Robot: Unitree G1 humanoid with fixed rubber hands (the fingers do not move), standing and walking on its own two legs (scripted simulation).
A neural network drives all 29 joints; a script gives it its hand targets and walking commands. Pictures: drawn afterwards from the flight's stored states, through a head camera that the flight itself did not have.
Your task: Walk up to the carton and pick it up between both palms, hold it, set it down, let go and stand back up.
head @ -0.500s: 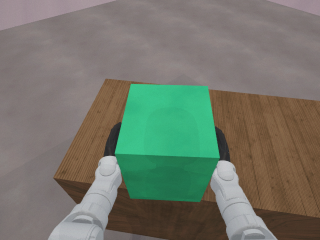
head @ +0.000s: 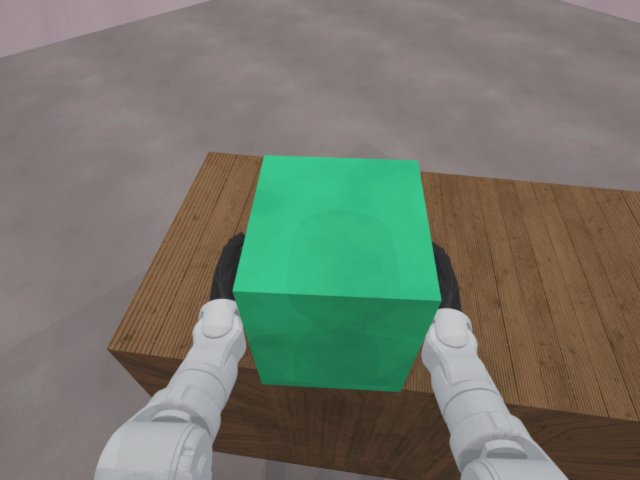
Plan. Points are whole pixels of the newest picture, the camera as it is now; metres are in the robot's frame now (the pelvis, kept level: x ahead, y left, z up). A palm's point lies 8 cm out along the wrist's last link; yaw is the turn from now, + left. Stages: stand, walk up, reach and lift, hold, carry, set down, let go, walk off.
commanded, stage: reach and lift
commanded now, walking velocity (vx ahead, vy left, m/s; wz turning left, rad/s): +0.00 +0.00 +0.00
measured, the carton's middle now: (335, 279) +0.38 -0.03 +0.03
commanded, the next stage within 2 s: none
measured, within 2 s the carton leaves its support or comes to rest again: neither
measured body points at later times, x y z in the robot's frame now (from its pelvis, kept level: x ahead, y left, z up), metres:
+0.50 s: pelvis -0.01 +0.00 +0.01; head +0.00 +0.04 +0.46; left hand +0.37 +0.12 +0.06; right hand +0.34 -0.17 +0.06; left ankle -0.02 +0.13 -0.74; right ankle +0.00 -0.14 -0.74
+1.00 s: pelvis +0.00 -0.01 +0.01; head +0.01 -0.01 +0.46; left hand +0.39 +0.11 +0.10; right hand +0.37 -0.18 +0.09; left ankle -0.02 +0.13 -0.74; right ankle +0.00 -0.14 -0.74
